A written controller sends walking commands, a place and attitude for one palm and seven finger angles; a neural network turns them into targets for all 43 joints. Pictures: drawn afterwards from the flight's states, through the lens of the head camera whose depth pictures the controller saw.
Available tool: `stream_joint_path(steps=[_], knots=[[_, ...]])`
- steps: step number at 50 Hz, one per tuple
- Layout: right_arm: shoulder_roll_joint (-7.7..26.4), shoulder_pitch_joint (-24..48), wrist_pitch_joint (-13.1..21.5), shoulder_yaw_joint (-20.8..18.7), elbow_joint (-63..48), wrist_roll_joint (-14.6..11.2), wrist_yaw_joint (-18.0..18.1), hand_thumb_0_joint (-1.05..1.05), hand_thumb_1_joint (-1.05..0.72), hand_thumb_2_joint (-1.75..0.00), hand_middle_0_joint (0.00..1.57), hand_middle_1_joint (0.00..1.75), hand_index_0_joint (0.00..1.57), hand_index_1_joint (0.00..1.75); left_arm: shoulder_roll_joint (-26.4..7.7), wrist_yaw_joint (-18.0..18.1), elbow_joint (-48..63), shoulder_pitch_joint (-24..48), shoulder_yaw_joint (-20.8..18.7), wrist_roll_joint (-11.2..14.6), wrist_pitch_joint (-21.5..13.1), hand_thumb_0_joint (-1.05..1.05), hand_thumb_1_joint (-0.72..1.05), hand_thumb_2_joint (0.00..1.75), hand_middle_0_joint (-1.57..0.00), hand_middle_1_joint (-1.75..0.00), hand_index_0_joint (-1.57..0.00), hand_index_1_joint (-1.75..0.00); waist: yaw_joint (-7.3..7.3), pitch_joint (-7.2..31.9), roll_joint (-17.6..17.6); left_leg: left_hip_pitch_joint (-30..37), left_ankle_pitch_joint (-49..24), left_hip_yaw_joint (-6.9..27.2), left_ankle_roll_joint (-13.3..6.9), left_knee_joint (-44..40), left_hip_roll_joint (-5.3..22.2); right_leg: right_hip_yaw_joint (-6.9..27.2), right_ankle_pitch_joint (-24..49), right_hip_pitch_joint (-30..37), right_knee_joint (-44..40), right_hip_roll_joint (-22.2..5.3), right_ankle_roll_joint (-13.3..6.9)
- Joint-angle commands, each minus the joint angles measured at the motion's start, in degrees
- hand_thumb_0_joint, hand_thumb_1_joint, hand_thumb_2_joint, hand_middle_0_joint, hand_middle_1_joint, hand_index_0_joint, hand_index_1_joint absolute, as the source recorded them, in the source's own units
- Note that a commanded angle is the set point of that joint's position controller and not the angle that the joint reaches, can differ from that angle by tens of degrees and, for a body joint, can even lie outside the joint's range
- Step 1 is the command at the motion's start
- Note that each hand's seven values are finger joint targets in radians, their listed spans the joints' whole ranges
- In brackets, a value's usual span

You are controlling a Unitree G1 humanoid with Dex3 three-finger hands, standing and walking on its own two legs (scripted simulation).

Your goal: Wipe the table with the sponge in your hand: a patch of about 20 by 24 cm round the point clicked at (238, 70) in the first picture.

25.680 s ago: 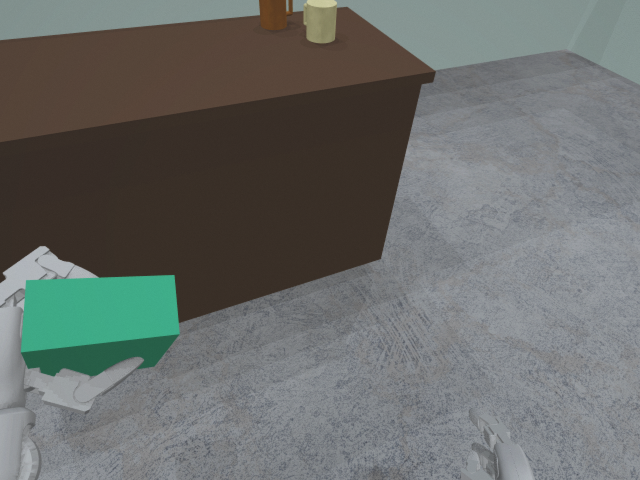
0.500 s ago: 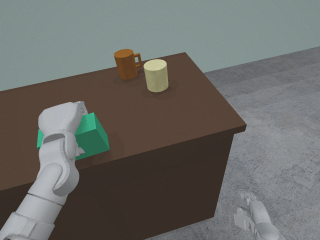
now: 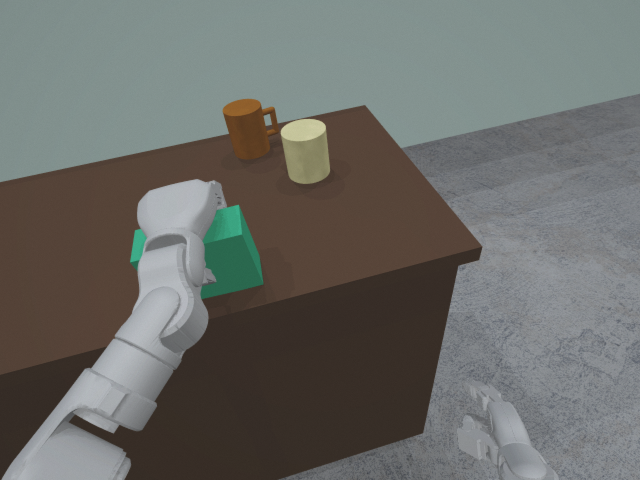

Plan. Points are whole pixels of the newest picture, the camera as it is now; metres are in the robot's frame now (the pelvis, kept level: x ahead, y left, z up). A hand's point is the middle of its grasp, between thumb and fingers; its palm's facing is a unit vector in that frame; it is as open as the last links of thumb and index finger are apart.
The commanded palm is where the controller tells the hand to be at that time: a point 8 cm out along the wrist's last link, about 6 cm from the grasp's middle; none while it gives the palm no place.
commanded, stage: wipe forward along the third lane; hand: left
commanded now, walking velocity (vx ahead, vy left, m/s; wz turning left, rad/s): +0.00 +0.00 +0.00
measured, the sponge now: (206, 266) +0.35 +0.21 +0.11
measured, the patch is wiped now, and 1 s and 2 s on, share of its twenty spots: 0.40 0.55 0.90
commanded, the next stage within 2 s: wipe back along the third lane in 1.68 s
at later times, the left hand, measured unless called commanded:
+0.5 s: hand (203, 224) +0.38 +0.21 +0.15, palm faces +0.01 -0.02 -1.00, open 9.8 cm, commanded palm +0.36 +0.21 +0.19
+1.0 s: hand (202, 201) +0.43 +0.24 +0.15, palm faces -0.06 +0.00 -1.00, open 9.8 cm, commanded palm +0.41 +0.24 +0.18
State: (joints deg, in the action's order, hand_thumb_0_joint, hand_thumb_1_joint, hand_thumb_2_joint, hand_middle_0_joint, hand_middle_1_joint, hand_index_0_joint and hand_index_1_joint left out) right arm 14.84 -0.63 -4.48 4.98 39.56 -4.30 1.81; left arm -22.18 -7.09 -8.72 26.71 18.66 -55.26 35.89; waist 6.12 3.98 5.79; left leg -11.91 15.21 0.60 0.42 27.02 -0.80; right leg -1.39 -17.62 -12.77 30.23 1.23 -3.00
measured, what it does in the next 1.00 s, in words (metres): stands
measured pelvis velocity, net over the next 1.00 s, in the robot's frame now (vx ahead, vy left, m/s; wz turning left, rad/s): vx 0.00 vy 0.00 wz -0.02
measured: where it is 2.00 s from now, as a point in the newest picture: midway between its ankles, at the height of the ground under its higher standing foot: outside the picture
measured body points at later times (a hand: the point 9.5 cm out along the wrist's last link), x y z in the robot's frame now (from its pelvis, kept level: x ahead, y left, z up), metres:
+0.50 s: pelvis +0.00 -0.01 +0.00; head -0.02 -0.05 +0.45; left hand +0.38 +0.21 +0.21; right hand +0.21 -0.23 -0.10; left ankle -0.01 +0.13 -0.74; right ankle -0.02 -0.08 -0.74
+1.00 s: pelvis +0.00 +0.00 +0.00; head +0.00 -0.03 +0.45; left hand +0.43 +0.23 +0.21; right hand +0.11 -0.27 -0.13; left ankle -0.01 +0.13 -0.74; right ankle -0.02 -0.08 -0.74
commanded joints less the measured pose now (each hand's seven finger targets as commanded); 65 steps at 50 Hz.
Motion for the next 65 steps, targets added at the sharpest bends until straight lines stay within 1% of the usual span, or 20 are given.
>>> stream_joint_path(steps=[1, 4, 6, 10, 11, 14, 16, 20, 21, 25, 29, 31, 34, 36, 38, 54, 56, 57, 62, 65], knots=[[4.8, 13.29, 2.86, -2.41, -10.66, 0.15, -0.27, 0.0, -0.9, -0.9, 0.2, 0.3, 0.2, 0.3, -7.83, 1.67, 8.52, 19.36, -7.31, 0.03, 0.64, 0.0, 0.1, 1.3, -1.2, -1.6, -1.2, -1.6, -0.15, 14.55, -9.13, 2.71, -15.54, -2.33, -2.51, -1.0, -2.11, 2.16, 21.42, 7.75, -4.07, -0.22, 0.47], [4.77, 13.27, 2.34, -2.37, -10.59, 0.1, -0.41, 0.0, -0.9, -0.9, 0.2, 0.3, 0.2, 0.3, -6.0, 1.11, 6.88, 17.98, -5.73, 0.0, 1.17, 0.0, 0.1, 1.3, -1.2, -1.6, -1.2, -1.6, -0.55, 13.33, -10.5, 1.87, -15.69, -2.84, -2.55, -0.83, -2.1, 1.96, 22.83, 7.26, -3.86, -0.33, 0.78], [5.25, 12.76, 1.94, -2.33, -10.17, 0.08, -0.13, 0.0, -0.9, -0.9, 0.2, 0.3, 0.2, 0.3, -8.48, 1.15, 5.19, 19.43, -7.62, -0.47, 1.24, 0.0, 0.1, 1.3, -1.2, -1.6, -1.2, -1.6, -0.81, 11.99, -10.18, 1.3, -14.39, -2.69, -2.43, -1.22, -1.91, 2.29, 20.91, 6.39, -4.27, -0.23, 0.69], [5.34, 11.65, 1.95, -2.45, -9.52, -0.04, 0.34, 0.0, -0.9, -0.9, 0.2, 0.3, 0.2, 0.3, -7.77, 0.99, 1.44, 22.47, -6.34, -1.23, 0.91, 0.0, 0.1, 1.3, -1.2, -1.6, -1.2, -1.6, -1.33, 11.41, -9.57, 1.29, -13.54, -2.77, -2.53, -1.13, -2.01, 2.11, 19.76, 4.89, -4.39, -0.28, 0.62], [5.78, 11.32, 1.9, -2.56, -9.46, 0.23, 0.5, 0.0, -0.9, -0.9, 0.2, 0.3, 0.2, 0.3, -11.22, 1.25, 1.23, 22.51, -9.25, -1.37, 0.38, 0.0, 0.1, 1.3, -1.2, -1.6, -1.2, -1.6, -1.08, 12.11, -8.93, 1.11, -13.64, -2.67, -2.44, -1.19, -1.97, 2.71, 20.11, 5.77, -4.43, -0.35, 0.54], [5.5, 10.22, 1.82, -2.53, -9.22, -0.11, 0.82, 0.0, -0.9, -0.9, 0.2, 0.3, 0.2, 0.3, -6.99, 0.79, -2.38, 23.77, -5.45, -1.69, -0.32, 0.0, 0.1, 1.3, -1.2, -1.6, -1.2, -1.6, -2.2, 11.03, -9.5, 0.78, -13.22, -2.83, -2.44, -1.05, -1.97, 2.09, 19.72, 4.21, -4.47, -0.4, 0.59], [6.06, 9.68, 1.63, -2.71, -9.22, 0.05, 1.06, 0.0, -0.9, -0.9, 0.2, 0.3, 0.2, 0.3, -9.7, 0.81, -3.86, 24.57, -7.7, -2.19, -1.04, 0.0, 0.1, 1.3, -1.2, -1.6, -1.2, -1.6, -2.03, 11.33, -8.51, 0.5, -12.62, -2.66, -2.34, -1.42, -1.91, 2.54, 18.7, 4.29, -4.86, -0.36, 0.45], [6.24, 7.91, 1.71, -3.03, -8.86, -0.19, 1.63, 0.0, -0.9, -0.9, 0.2, 0.3, 0.2, 0.3, -8.12, 0.73, -8.79, 26.52, -6.04, -2.11, -2.45, 0.0, 0.1, 1.3, -1.2, -1.6, -1.2, -1.6, -2.77, 11.18, -9.82, -0.2, -11.22, -2.97, -2.46, -1.22, -1.96, 2.41, 17.24, 3.38, -5.21, -0.54, 0.82], [6.62, 7.33, 1.6, -3.15, -8.57, -0.04, 1.83, 0.0, -0.9, -0.9, 0.2, 0.3, 0.2, 0.3, -11.41, 0.95, -10.13, 27.15, -8.92, -2.31, -3.08, 0.0, 0.1, 1.3, -1.2, -1.6, -1.2, -1.6, -2.75, 11.43, -9.91, -0.53, -10.46, -2.64, -2.35, -1.55, -1.72, 2.8, 15.99, 3.38, -5.62, -0.51, 0.73], [6.83, 5.25, 1.65, -3.46, -7.99, -0.25, 2.15, 0.0, -0.9, -0.9, 0.2, 0.3, 0.2, 0.3, -9.08, 1.1, -14.8, 29.26, -6.68, -2.56, -4.75, 0.0, 0.1, 1.3, -1.2, -1.6, -1.2, -1.6, -3.59, 11.61, -10.16, -1.0, -11.04, -2.8, -2.31, -1.1, -1.8, 2.45, 17.62, 2.8, -5.17, -0.56, 0.76], [7.26, 3.06, 1.57, -3.74, -7.31, -0.31, 2.39, 0.0, -0.9, -0.9, 0.2, 0.3, 0.2, 0.3, -9.48, 1.58, -19.85, 31.49, -6.83, -2.66, -6.28, 0.0, 0.1, 1.3, -1.2, -1.6, -1.2, -1.6, -4.34, 10.44, -10.78, -2.17, -9.36, -2.74, -2.41, -1.32, -1.69, 2.35, 15.91, 1.45, -5.74, -0.54, 0.99], [7.65, 2.41, 1.36, -4.01, -7.3, -0.06, 2.58, 0.0, -0.9, -0.9, 0.2, 0.3, 0.2, 0.3, -12.56, 1.87, -21.42, 30.95, -9.67, -2.83, -7.24, 0.0, 0.1, 1.3, -1.2, -1.6, -1.2, -1.6, -3.85, 11.37, -10.01, -2.56, -9.62, -2.65, -2.3, -1.54, -1.59, 2.97, 16.3, 2.25, -6.14, -0.58, 0.91], [7.62, 0.61, 1.36, -4.32, -7.14, -0.2, 2.59, 0.0, -0.9, -0.9, 0.2, 0.3, 0.2, 0.3, -10.17, 2.08, -23.95, 31.18, -7.66, -2.66, -8.48, 0.0, 0.1, 1.3, -1.2, -1.6, -1.2, -1.6, -4.59, 11.44, -11.01, -3.15, -9.9, -3.1, -2.48, -1.03, -1.78, 2.76, 17.74, 2.45, -5.84, -0.55, 1.2], [8.15, -0.38, 1.12, -4.42, -6.62, -0.15, 2.71, 0.0, -0.9, -0.9, 0.2, 0.3, 0.2, 0.3, -13.24, 2.13, -26.9, 31.89, -10.09, -2.82, -9.3, 0.0, 0.1, 1.3, -1.2, -1.6, -1.2, -1.6, -4.78, 10.27, -11.7, -4.26, -8.68, -2.7, -2.38, -1.58, -1.43, 2.86, 15.84, 1.53, -6.49, -0.38, 1.18], [8.12, -1.52, 1.08, -4.56, -6.2, -0.32, 2.89, 0.0, -0.9, -0.9, 0.2, 0.3, 0.2, 0.3, -12.19, 2.42, -30.29, 33.48, -8.64, -3.05, -9.87, 0.0, 0.1, 1.3, -1.2, -1.6, -1.2, -1.6, -5.51, 8.67, -11.86, -4.88, -6.86, -2.98, -2.46, -1.56, -1.5, 2.68, 13.23, -0.06, -6.68, -0.39, 1.43], [9.23, -7.94, 0.79, -5.76, -4.48, -0.09, 2.83, 0.0, -0.9, -0.9, 0.2, 0.3, 0.2, 0.3, -15.6, 4.62, -39.0, 40.71, -10.39, -4.26, -14.47, 0.0, 0.1, 1.3, -1.2, -1.6, -1.2, -1.6, -7.84, 11.32, -10.49, -6.27, -8.15, -3.02, -2.73, -1.07, -1.27, 2.83, 16.24, -0.45, -6.64, -0.25, 1.44], [9.33, -8.18, 0.62, -5.82, -4.45, -0.03, 2.83, 0.0, -0.9, -0.9, 0.2, 0.3, 0.2, 0.3, -16.04, 4.56, -39.74, 40.82, -11.04, -4.32, -14.7, 0.0, 0.1, 1.3, -1.2, -1.6, -1.2, -1.6, -7.33, 12.14, -9.93, -6.41, -8.85, -2.67, -2.56, -1.56, -1.16, 2.56, 16.48, -0.31, -6.68, -0.06, 1.09], [9.25, -8.57, 0.62, -5.83, -4.26, -0.12, 2.88, 0.0, -0.9, -0.9, 0.2, 0.3, 0.2, 0.3, -14.85, 4.65, -40.55, 41.84, -9.5, -4.56, -14.69, 0.0, 0.1, 1.3, -1.2, -1.6, -1.2, -1.6, -8.45, 11.49, -9.88, -5.93, -8.61, -2.89, -2.69, -1.23, -1.1, 2.53, 16.21, -1.26, -6.47, -0.1, 1.32], [9.42, -10.05, 0.46, -6.15, -3.94, 0.11, 2.67, 0.0, -0.9, -0.9, 0.2, 0.3, 0.2, 0.3, -16.21, 5.2, -42.24, 42.61, -10.93, -5.0, -15.14, 0.0, 0.1, 1.3, -1.2, -1.6, -1.2, -1.6, -8.3, 13.86, -9.52, -5.48, -10.76, -2.84, -2.7, -0.63, -0.94, 2.3, 18.62, -0.78, -5.66, 0.03, 1.16], [9.16, -10.39, 0.29, -6.26, -4.34, 0.22, 2.41, 0.0, -0.9, -0.9, 0.2, 0.3, 0.2, 0.3, -14.31, 5.33, -42.4, 41.33, -9.89, -4.82, -15.42, 0.0, 0.1, 1.3, -1.2, -1.6, -1.2, -1.6, -8.06, 14.79, -9.29, -5.31, -12.08, -3.05, -2.64, -0.32, -0.92, 2.01, 20.45, -0.46, -5.36, 0.09, 1.08]])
